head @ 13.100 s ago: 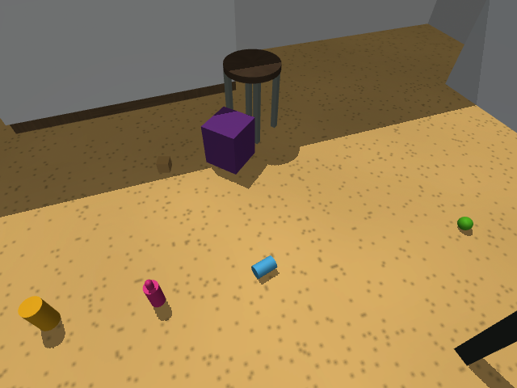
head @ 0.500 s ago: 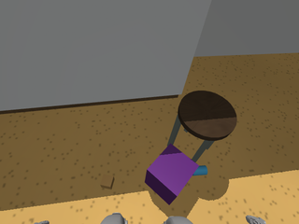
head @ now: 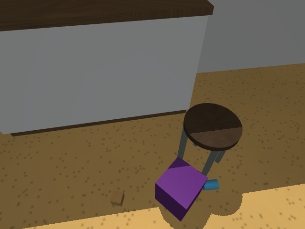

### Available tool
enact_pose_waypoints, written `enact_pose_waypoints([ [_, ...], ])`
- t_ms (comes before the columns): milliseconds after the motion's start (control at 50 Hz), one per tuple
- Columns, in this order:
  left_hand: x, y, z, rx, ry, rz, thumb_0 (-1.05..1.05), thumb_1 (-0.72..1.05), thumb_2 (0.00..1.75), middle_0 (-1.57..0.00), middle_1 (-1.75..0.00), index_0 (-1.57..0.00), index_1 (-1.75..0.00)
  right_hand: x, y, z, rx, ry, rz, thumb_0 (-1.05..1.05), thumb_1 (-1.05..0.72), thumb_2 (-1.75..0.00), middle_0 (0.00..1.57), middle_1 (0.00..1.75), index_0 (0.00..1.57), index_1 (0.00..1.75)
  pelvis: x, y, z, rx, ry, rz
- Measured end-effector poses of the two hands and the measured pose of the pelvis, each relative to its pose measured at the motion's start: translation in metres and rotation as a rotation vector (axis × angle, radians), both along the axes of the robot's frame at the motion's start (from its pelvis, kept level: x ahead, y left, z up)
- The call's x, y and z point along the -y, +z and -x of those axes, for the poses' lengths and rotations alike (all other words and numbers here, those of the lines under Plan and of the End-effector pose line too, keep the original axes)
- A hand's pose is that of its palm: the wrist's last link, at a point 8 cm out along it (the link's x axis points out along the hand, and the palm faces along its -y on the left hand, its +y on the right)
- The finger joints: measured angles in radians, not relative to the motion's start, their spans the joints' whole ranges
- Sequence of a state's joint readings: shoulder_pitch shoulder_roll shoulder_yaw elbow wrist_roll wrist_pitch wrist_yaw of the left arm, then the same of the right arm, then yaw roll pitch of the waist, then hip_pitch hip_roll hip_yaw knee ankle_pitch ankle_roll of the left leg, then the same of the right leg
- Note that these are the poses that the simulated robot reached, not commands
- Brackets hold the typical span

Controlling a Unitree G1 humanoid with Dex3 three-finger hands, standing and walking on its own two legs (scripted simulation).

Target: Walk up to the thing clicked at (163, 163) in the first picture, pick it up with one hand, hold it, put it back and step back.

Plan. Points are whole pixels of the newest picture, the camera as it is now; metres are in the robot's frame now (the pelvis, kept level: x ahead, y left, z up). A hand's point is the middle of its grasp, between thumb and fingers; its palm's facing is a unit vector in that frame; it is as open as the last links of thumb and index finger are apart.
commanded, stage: walk up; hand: left
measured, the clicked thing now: (117, 198) +0.44 +0.22 -0.74
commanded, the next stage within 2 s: none
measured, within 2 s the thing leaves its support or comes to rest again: neither
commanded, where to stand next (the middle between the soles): +0.08 -0.01 m, yaw +1 degrees
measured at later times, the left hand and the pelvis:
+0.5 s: hand out of the picture +0.10 +0.26 -0.15, palm faces +0.01 -0.94 -0.35, open 7.4 cm; pelvis +0.02 +0.00 +0.01, yaw +1 degrees
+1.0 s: hand out of the picture +0.09 +0.26 -0.15, palm faces +0.02 -0.94 -0.35, open 7.4 cm; pelvis +0.02 +0.00 +0.01, yaw +2 degrees
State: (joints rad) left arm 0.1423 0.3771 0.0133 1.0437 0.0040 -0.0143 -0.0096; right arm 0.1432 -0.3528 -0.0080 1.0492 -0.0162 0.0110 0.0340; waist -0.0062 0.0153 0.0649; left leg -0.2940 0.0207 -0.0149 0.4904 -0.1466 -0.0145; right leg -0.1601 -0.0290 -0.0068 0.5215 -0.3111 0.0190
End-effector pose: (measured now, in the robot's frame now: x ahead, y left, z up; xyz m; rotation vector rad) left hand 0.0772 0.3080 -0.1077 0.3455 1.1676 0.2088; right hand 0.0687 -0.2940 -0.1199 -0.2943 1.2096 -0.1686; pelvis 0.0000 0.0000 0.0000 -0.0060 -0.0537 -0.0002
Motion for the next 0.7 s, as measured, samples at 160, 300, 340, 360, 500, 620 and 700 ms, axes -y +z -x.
enact_pose_waypoints([
  [160, 0.006, -0.004, -0.009, -0.017, 0.002, 0.033, 0.00, 0.90, 0.90, -0.20, -0.30, -0.20, -0.30, 0.001, 0.007, 0.007, -0.048, -0.019, 0.016, 0.00, -0.90, -0.90, 0.20, 0.30, 0.21, 0.30, 0.000, 0.006, -0.007, -0.016, 0.007, 0.007],
  [300, 0.008, -0.005, -0.011, -0.041, 0.023, 0.038, 0.00, 0.90, 0.90, -0.20, -0.30, -0.20, -0.30, 0.005, 0.011, -0.010, -0.037, -0.019, 0.031, 0.00, -0.90, -0.90, 0.20, 0.30, 0.21, 0.30, 0.001, 0.008, -0.015, -0.021, 0.011, 0.007],
  [340, 0.008, -0.005, -0.011, -0.044, 0.031, 0.036, 0.00, 0.90, 0.90, -0.20, -0.30, -0.20, -0.30, 0.006, 0.012, -0.017, -0.025, -0.016, 0.033, 0.00, -0.90, -0.90, 0.20, 0.30, 0.21, 0.30, 0.001, 0.008, -0.016, -0.020, 0.012, 0.006],
  [360, 0.008, -0.004, -0.011, -0.043, 0.034, 0.035, 0.00, 0.90, 0.90, -0.20, -0.30, -0.20, -0.30, 0.006, 0.012, -0.021, -0.019, -0.014, 0.032, 0.00, -0.90, -0.90, 0.20, 0.30, 0.21, 0.30, 0.001, 0.008, -0.017, -0.019, 0.013, 0.006],
  [500, 0.006, 0.000, -0.013, -0.036, 0.046, 0.025, 0.00, 0.90, 0.90, -0.20, -0.30, -0.20, -0.30, 0.002, 0.014, -0.044, 0.026, -0.001, 0.023, 0.00, -0.90, -0.90, 0.20, 0.30, 0.21, 0.30, 0.001, 0.009, -0.019, -0.013, 0.016, 0.006],
  [620, 0.004, 0.001, -0.012, -0.037, 0.050, 0.020, 0.00, 0.90, 0.90, -0.20, -0.30, -0.20, -0.30, -0.003, 0.014, -0.052, 0.034, 0.012, 0.011, 0.00, -0.90, -0.90, 0.20, 0.30, 0.21, 0.30, 0.001, 0.010, -0.020, -0.013, 0.019, 0.006],
  [700, 0.003, 0.001, -0.009, -0.045, 0.055, 0.019, 0.00, 0.90, 0.90, -0.20, -0.30, -0.20, -0.30, -0.005, 0.013, -0.051, 0.026, 0.012, 0.008, 0.00, -0.90, -0.90, 0.20, 0.30, 0.21, 0.30, 0.000, 0.011, -0.020, -0.014, 0.021, 0.005],
])
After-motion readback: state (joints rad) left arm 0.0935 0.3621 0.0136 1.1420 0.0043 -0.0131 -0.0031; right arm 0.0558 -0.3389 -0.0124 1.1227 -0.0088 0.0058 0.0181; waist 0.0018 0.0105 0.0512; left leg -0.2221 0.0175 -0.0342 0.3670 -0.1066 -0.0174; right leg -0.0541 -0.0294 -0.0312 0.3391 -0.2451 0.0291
